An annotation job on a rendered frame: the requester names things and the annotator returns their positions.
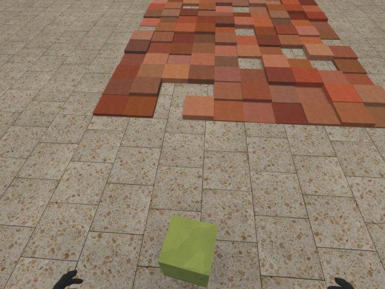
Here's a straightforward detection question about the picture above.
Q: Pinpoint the carton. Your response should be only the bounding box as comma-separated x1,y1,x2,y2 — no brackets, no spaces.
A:
158,215,218,288

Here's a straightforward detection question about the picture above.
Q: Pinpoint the robot left hand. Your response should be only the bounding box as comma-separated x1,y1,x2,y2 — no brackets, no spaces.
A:
53,270,83,289

